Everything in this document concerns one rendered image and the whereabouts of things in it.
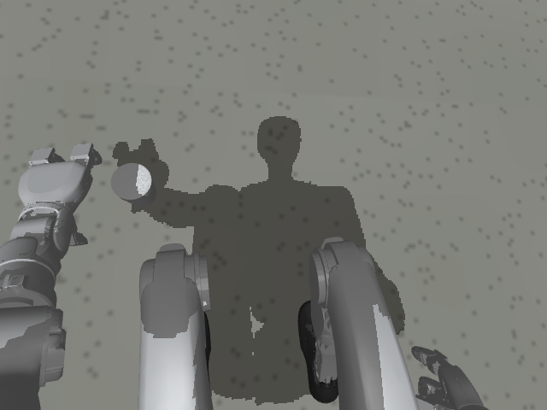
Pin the left robot arm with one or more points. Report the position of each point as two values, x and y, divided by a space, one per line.
32 341

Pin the left robot hand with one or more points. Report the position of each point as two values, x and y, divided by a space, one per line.
66 183

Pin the right robot hand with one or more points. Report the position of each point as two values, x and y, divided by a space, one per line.
452 392

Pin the right robot foot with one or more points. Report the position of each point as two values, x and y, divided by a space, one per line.
322 392

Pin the cup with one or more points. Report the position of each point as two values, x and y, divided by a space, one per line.
133 183

